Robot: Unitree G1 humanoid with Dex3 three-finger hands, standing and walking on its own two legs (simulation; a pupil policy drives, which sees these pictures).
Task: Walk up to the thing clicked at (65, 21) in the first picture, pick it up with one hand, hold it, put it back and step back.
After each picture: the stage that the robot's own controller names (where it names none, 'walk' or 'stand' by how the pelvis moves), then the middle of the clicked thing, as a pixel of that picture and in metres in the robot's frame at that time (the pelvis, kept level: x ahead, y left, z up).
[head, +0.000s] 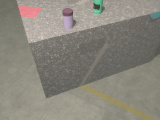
stand; (68, 19) +0.90 +0.10 -0.06
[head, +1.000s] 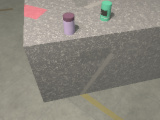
rise first; (69, 24) +0.80 +0.13 -0.03
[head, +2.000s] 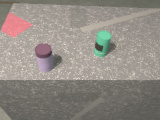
walk; (44, 58) +0.48 +0.21 -0.03
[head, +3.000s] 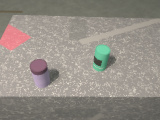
stand; (40, 74) +0.43 +0.20 -0.04
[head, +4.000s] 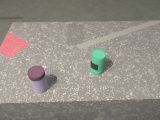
stand; (38, 80) +0.43 +0.21 -0.06
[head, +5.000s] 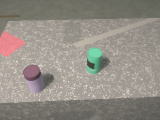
stand; (34, 79) +0.42 +0.22 -0.06
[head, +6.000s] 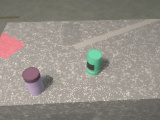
stand; (34, 81) +0.41 +0.22 -0.06
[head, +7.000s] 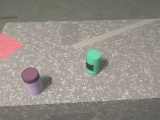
rise first; (33, 82) +0.41 +0.22 -0.06
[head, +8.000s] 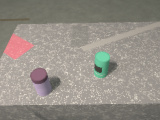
rise first; (41, 82) +0.41 +0.21 -0.05
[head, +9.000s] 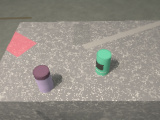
go down; (43, 79) +0.42 +0.21 -0.05
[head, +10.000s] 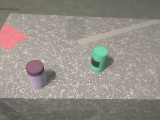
go down; (37, 75) +0.43 +0.20 -0.04
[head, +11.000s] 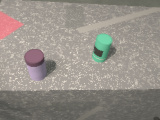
go down; (36, 65) +0.43 +0.18 -0.01
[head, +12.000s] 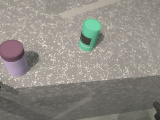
close in; (15, 59) +0.42 +0.20 +0.02
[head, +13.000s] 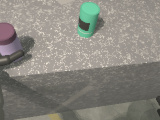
close; (8, 43) +0.46 +0.20 +0.05
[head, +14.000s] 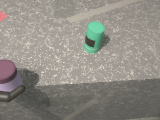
lift; (8, 80) +0.34 +0.23 +0.05
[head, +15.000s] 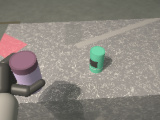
hold; (28, 73) +0.31 +0.17 +0.16
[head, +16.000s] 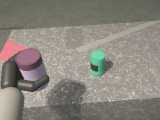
hold; (33, 70) +0.33 +0.16 +0.16
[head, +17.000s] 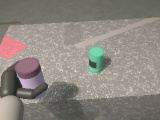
hold; (32, 79) +0.32 +0.17 +0.12
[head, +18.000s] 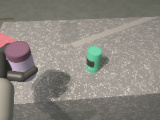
crouch; (22, 62) +0.37 +0.19 +0.13
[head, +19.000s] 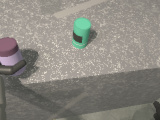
lower; (10, 57) +0.44 +0.20 +0.03
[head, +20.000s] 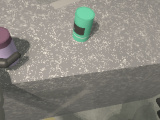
lower; (3, 48) +0.46 +0.21 +0.05
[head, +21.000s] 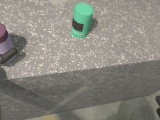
lower; out of the picture +0.47 +0.21 +0.05
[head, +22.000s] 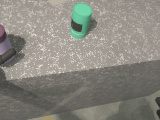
lower; out of the picture +0.47 +0.21 +0.05
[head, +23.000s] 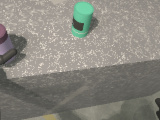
lower; out of the picture +0.46 +0.21 +0.05
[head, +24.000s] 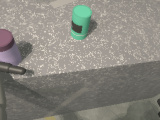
withdraw; (6, 49) +0.45 +0.20 +0.05
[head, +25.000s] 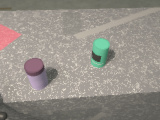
sink last; (36, 74) +0.41 +0.18 +0.00
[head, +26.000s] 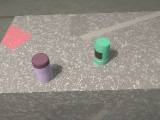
stand; (43, 68) +0.45 +0.20 +0.00
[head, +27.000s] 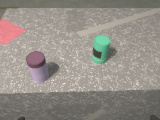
stand; (38, 67) +0.43 +0.19 +0.01
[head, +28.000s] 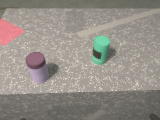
stand; (38, 68) +0.43 +0.19 +0.01
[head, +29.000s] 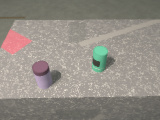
stand; (42, 75) +0.44 +0.19 -0.04
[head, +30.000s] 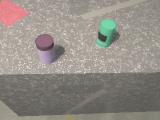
walk; (46, 50) +0.49 +0.15 -0.03
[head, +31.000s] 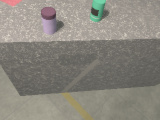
walk; (49, 21) +0.67 +0.18 -0.04
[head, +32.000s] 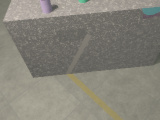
walk; (45, 3) +0.97 +0.31 -0.03
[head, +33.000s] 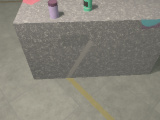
stand; (53, 9) +1.04 +0.22 -0.06
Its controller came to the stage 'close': yes
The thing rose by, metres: 0.21
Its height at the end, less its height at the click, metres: +0.00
